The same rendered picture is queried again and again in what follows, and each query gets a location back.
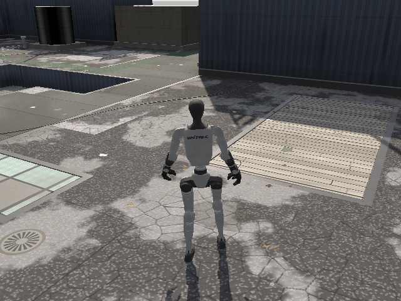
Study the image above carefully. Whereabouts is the right robot upper arm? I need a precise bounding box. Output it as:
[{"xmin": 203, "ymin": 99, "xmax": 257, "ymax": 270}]
[{"xmin": 211, "ymin": 125, "xmax": 230, "ymax": 161}]

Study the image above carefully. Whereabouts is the right robot hand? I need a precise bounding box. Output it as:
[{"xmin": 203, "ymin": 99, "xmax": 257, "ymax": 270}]
[{"xmin": 227, "ymin": 170, "xmax": 242, "ymax": 186}]

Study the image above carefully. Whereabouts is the right robot shin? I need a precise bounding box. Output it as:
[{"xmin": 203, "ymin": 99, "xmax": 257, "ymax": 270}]
[{"xmin": 214, "ymin": 199, "xmax": 224, "ymax": 241}]

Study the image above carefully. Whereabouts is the right robot forearm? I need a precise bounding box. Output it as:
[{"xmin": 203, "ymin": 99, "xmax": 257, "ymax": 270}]
[{"xmin": 225, "ymin": 150, "xmax": 239, "ymax": 174}]

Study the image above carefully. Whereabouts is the right robot thigh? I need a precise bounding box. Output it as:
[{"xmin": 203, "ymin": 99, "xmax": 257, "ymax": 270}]
[{"xmin": 209, "ymin": 174, "xmax": 222, "ymax": 211}]

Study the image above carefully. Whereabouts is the left robot hand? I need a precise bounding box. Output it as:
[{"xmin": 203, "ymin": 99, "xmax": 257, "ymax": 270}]
[{"xmin": 162, "ymin": 170, "xmax": 176, "ymax": 181}]

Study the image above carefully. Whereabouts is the left robot forearm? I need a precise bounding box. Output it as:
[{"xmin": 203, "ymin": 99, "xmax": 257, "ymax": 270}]
[{"xmin": 163, "ymin": 151, "xmax": 174, "ymax": 172}]

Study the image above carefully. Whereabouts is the left robot upper arm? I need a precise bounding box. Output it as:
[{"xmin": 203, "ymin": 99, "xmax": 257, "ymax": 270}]
[{"xmin": 168, "ymin": 127, "xmax": 185, "ymax": 161}]

